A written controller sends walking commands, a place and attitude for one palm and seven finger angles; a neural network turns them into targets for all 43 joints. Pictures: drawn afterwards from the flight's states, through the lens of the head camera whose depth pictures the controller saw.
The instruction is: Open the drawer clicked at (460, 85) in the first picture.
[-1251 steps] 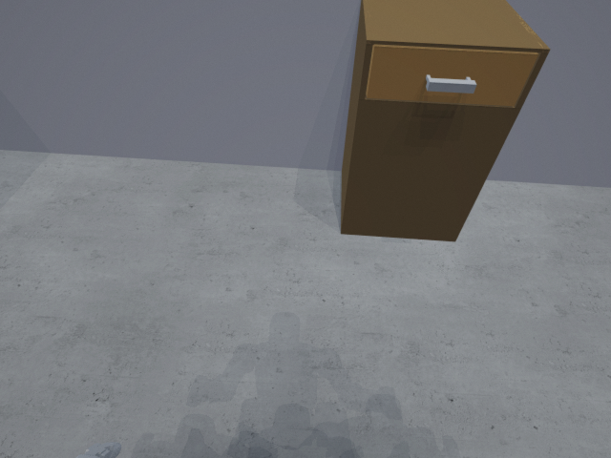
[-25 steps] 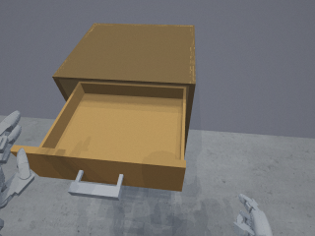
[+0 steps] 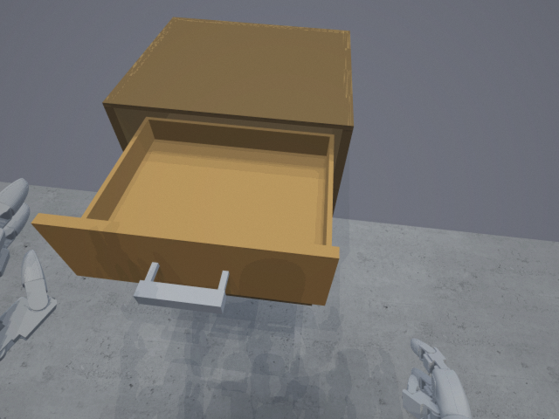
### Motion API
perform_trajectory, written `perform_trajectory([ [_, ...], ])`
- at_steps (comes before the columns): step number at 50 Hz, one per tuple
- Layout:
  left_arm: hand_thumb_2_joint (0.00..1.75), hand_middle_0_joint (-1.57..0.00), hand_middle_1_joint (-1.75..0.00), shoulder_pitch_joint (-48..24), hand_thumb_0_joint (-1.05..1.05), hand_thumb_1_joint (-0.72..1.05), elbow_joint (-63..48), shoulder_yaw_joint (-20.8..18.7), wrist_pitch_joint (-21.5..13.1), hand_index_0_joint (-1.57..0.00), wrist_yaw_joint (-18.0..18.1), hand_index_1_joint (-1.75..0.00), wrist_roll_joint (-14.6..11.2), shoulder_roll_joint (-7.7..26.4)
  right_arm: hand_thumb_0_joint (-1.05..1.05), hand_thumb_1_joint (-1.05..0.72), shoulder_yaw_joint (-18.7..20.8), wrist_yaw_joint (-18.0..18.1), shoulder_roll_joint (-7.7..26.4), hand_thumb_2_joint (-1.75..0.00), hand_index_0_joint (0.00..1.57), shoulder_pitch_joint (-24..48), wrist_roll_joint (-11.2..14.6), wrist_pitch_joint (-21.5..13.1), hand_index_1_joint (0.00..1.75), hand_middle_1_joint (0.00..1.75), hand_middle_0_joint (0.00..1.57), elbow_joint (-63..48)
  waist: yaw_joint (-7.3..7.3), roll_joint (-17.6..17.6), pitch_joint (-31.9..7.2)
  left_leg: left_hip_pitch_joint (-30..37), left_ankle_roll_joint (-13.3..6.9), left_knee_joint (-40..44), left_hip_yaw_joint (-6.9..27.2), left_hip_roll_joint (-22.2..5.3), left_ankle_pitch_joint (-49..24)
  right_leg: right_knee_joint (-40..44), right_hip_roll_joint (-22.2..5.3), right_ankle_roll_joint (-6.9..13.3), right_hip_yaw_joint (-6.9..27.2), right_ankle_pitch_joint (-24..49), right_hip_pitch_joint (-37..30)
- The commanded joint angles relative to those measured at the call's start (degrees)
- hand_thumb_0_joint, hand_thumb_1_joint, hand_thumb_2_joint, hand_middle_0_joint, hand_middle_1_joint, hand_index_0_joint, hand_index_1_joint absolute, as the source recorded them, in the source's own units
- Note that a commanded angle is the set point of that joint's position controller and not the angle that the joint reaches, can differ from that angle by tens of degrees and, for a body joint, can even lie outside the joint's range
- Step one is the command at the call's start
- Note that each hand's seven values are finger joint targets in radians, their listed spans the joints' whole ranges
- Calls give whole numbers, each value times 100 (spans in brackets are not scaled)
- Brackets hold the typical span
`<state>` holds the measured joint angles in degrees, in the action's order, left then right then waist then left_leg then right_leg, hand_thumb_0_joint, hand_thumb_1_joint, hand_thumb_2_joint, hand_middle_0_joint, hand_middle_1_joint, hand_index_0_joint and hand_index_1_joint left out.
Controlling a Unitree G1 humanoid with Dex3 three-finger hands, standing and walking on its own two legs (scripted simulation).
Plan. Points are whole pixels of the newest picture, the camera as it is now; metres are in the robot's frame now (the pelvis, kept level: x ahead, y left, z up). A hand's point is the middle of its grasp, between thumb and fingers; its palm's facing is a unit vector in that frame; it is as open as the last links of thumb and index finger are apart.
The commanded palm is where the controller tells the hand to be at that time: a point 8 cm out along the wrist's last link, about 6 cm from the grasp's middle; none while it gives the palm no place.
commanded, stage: step back with the hand held close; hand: left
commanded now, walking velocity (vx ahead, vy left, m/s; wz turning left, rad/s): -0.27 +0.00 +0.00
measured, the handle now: (185, 284) +0.32 +0.17 -0.02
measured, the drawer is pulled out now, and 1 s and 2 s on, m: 0.30 0.30 0.30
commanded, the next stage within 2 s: stop stepping back and stand still in 0.60 s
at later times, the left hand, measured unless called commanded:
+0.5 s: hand (94, 380) +0.13 +0.17 +0.17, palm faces +0.15 -0.85 -0.51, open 7.4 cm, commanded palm +0.06 +0.24 +0.19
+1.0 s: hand out of the picture -0.03 +0.19 +0.18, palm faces +0.40 -0.81 -0.43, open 7.4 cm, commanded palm -0.08 +0.23 +0.19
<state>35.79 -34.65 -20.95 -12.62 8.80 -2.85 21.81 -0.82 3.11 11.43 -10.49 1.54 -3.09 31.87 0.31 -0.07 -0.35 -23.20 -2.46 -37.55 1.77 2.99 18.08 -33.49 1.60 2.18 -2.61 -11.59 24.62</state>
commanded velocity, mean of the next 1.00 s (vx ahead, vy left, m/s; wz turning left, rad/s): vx -0.18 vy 0.00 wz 0.03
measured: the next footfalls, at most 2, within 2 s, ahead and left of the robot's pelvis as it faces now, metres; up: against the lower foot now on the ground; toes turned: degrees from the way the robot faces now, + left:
right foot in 0.30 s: -0.06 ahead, -0.13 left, +0.00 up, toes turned -4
left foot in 0.72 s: -0.18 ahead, +0.06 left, +0.00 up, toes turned +5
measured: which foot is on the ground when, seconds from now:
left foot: down 0.00-0.46, up 0.48-0.70, down 0.72-1.00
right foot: down 0.00-0.12, up 0.14-0.28, down 0.30-1.00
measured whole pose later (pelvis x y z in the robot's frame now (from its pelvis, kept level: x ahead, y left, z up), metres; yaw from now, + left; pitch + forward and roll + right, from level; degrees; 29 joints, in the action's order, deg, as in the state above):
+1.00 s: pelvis -0.21 -0.05 +0.01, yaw +1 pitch +0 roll +0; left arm 36.5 -34.9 -20.5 -10.4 9.2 -2.8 21.7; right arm -2.1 2.4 9.3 -12.5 0.9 -4.0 34.8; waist -0.1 1.0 -0.3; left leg -19.5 -0.4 -39.5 0.3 -1.0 22.9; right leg -29.5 0.8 3.2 -4.8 -11.5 18.4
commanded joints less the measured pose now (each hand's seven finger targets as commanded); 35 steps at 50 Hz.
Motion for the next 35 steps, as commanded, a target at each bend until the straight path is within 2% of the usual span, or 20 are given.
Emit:
perform_trajectory([
  [1,90,-20,-30,-79,0,90,-1343,-716,-430,-20,207,-30,-4,1016,0,-90,319,87,802,-90,20,450,-57,-339,30,30,20,-862,108,83,-471,37,-107,650,628,-596,635,1233,-1156,220,1421,-1281,-202],
  [3,90,-20,-30,13,0,90,-1396,-815,-482,-20,240,-30,43,1054,0,-90,291,109,794,-90,20,537,-57,-390,30,30,20,-899,70,-391,-493,-405,-215,1366,941,-981,637,644,-736,-13,943,-1138,-663],
  [5,90,-20,-30,56,0,90,-1310,-903,-495,-20,269,-30,131,1018,0,-90,276,132,786,-90,20,622,-67,-452,30,30,20,-939,10,-1131,-511,-1526,-430,2171,1424,-1571,948,-579,-247,-202,462,-755,-1672],
  [6,90,-20,-30,-57,0,90,-1386,-900,-508,-20,256,-30,136,989,0,-90,282,139,754,-90,20,571,-116,-478,30,30,20,-905,-1,-1158,-496,-1611,-454,2213,1513,-1709,369,-957,-139,-234,372,-577,-1730],
  [8,90,-20,-30,38,0,90,-1362,-855,-505,-20,189,-30,50,953,0,-90,340,121,724,-90,20,470,-184,-529,30,30,20,-792,-42,-792,-701,-678,-419,1749,1356,-1781,-1769,-1006,-187,-214,421,-776,-1208],
  [11,90,-20,-30,96,0,90,-1311,-682,-517,-20,75,-30,-11,800,0,-90,371,39,729,-90,20,342,-267,-610,30,30,20,-564,-30,-862,-859,504,-439,1339,1191,-1915,-3926,-700,-184,-224,336,-1066,-717],
  [15,90,-20,-30,-43,0,90,-1319,-569,-555,-20,-63,-30,-25,772,0,-90,349,-70,755,-90,20,395,-286,-635,30,30,20,-425,-47,-1017,-1038,1497,-386,1098,1025,-1865,-5128,58,-121,-241,177,-869,-638],
  [18,90,-20,-30,49,0,90,-1503,-721,-582,-20,-149,-30,-93,890,0,-90,328,-128,779,-90,20,557,-211,-588,30,30,20,-512,-134,-1125,-1434,1800,-318,909,800,-1738,-4995,656,-134,-230,89,-268,-960],
  [19,90,-20,-30,254,0,90,-1530,-909,-547,-20,-148,-30,-120,1034,0,-90,369,-134,792,-90,20,602,-178,-553,30,30,20,-553,-167,-972,-1687,1802,-249,749,686,-1646,-4792,819,-163,-206,95,101,-1179],
  [21,90,-20,-30,623,0,90,-1465,-984,-497,-20,-216,-30,-269,1029,0,-90,367,-122,727,-90,20,777,-26,-477,30,30,20,-754,-175,-408,-1774,1257,-93,436,304,-1283,-3356,969,-516,-140,176,1105,-1488],
  [22,90,-20,-30,703,0,90,-1364,-1076,-502,-20,-211,-30,-298,1137,0,-90,372,-93,655,-90,20,813,59,-428,30,30,20,-803,-117,225,-1664,835,80,-27,-55,-898,-2213,1153,-1025,-5,502,1854,-1431],
  [23,90,-20,-30,696,0,90,-1212,-1138,-506,-20,-182,-30,-296,1225,0,-90,387,-56,579,-90,20,872,137,-378,30,30,20,-837,-54,1006,-1393,394,294,-969,-320,-368,-235,1468,-1833,311,1305,2407,-1026],
  [24,90,-20,-30,763,0,90,-987,-1253,-446,-20,-110,-30,-295,1339,0,-90,416,-20,620,-90,20,921,145,-320,30,30,20,-835,-126,1208,-1184,-183,348,-2300,-68,-17,1037,1659,-2402,718,1957,2630,-617],
  [25,90,-20,-30,778,0,90,-772,-1130,-342,-20,-54,-30,-267,1211,0,-90,337,14,447,-90,20,959,29,-250,30,30,20,-728,-73,1104,-938,-676,385,-2942,262,-80,1254,1523,-2498,968,1746,2884,-751],
  [26,90,-20,-30,653,0,90,-703,-986,-302,-20,-21,-30,-175,1004,0,-90,244,61,324,-90,20,982,-37,-181,30,30,20,-704,44,913,-760,-840,443,-2969,299,-212,1169,1332,-2279,969,1463,3205,-845],
  [27,90,-20,-30,481,0,90,-597,-902,-291,-20,29,-30,-91,930,0,-90,186,129,279,-90,20,1034,-60,-97,30,30,20,-676,97,744,-642,-692,483,-2745,188,-279,1110,1252,-1982,799,1145,3359,-795],
  [29,90,-20,-30,77,0,90,-611,-688,-263,-20,115,-30,36,910,0,-90,159,239,376,-90,20,1120,-76,-15,30,30,20,-664,86,771,-389,-538,446,-1649,118,-350,1242,1138,-1772,601,978,3438,-1019],
  [32,90,-20,-30,141,0,90,-916,-562,-195,-20,216,-30,96,898,0,-90,201,284,555,-90,20,741,-123,9,30,30,20,-620,97,720,-873,-80,342,251,-300,-203,696,1043,-1526,339,807,3369,-1878],
  [34,90,-20,-30,170,0,90,-1340,-614,-207,-20,233,-30,54,1104,0,-90,324,276,675,-90,20,688,-80,1,30,30,20,-600,116,407,-1040,529,289,1538,-311,-441,-523,650,-1369,128,660,3291,-1945],
  [35,90,-20,-30,172,0,90,-1491,-555,-290,-20,206,-30,27,1049,0,-90,360,246,715,-90,20,609,-78,-26,30,30,20,-604,91,7,-1129,769,145,1866,-110,-809,-1863,282,-1064,-142,359,2718,-1889],
])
